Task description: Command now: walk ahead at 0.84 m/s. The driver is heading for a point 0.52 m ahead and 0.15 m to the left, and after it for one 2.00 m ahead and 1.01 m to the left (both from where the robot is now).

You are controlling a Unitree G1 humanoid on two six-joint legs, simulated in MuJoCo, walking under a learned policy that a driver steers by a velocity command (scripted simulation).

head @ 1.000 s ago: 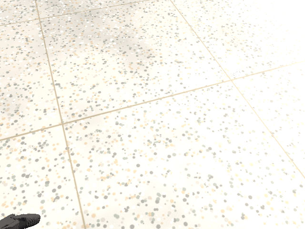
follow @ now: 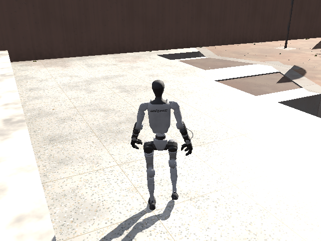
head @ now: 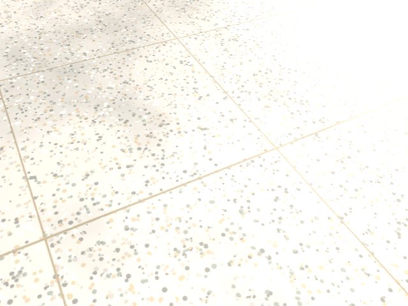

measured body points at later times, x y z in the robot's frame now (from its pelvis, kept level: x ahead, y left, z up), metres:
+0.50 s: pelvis +0.30 -0.02 -0.01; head +0.35 -0.01 +0.44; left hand +0.43 +0.25 -0.12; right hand +0.42 -0.30 -0.13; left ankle +0.26 +0.12 -0.65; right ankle +0.39 -0.10 -0.74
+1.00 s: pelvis +0.39 +0.04 +0.00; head +0.43 +0.10 +0.44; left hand +0.44 +0.39 -0.10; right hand +0.67 -0.15 -0.07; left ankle +0.40 +0.13 -0.74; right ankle +0.49 -0.11 -0.67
